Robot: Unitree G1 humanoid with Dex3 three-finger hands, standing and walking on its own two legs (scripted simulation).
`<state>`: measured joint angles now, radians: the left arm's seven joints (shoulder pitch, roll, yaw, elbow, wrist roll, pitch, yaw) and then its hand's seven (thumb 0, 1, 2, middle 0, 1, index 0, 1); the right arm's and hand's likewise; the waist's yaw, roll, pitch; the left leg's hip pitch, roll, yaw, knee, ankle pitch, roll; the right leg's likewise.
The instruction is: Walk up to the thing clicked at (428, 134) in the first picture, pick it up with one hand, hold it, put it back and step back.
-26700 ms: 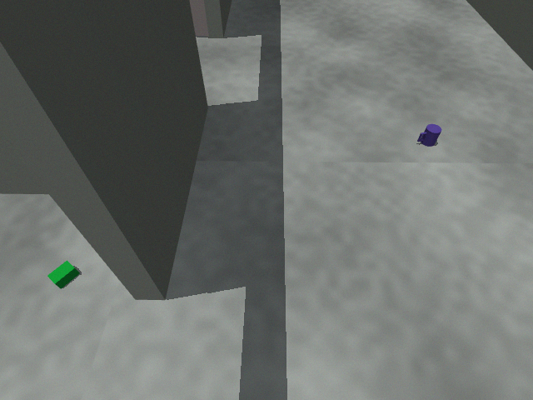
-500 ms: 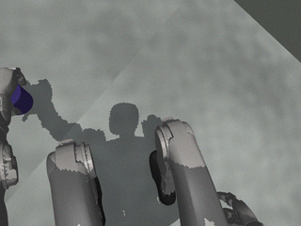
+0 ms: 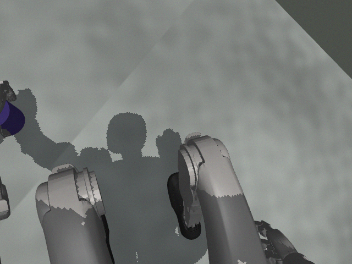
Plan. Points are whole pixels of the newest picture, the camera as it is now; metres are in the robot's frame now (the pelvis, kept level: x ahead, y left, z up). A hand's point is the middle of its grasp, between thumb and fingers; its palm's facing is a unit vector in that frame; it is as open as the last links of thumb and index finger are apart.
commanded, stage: rest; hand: left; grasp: from above
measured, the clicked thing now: out of the picture +0.44 +0.32 -0.25
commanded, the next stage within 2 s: open in 0.42 s
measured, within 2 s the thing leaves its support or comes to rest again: rests again in 0.14 s
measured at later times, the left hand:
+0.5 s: hand out of the picture +0.45 +0.31 -0.22, palm faces -0.48 -0.12 -0.87, open 9.7 cm
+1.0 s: hand out of the picture +0.45 +0.31 -0.23, palm faces -0.45 -0.09 -0.89, open 12.4 cm
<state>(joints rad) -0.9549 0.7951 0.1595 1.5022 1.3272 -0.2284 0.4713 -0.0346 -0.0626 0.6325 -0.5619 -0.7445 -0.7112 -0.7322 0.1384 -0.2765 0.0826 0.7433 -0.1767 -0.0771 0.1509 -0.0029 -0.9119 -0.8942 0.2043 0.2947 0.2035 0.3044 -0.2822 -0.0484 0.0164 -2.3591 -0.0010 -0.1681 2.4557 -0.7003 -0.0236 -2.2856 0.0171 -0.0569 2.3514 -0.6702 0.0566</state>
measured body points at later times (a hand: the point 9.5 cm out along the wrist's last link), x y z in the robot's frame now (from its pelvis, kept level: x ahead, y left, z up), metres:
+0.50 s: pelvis +0.00 +0.00 -0.01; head +0.26 +0.09 +0.34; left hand +0.47 +0.31 -0.17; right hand +0.04 -0.27 -0.09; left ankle +0.07 +0.13 -0.28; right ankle +0.10 -0.13 -0.28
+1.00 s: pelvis +0.00 +0.01 -0.02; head +0.26 +0.10 +0.34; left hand +0.47 +0.31 -0.18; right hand +0.03 -0.26 -0.09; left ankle +0.07 +0.13 -0.28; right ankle +0.10 -0.13 -0.28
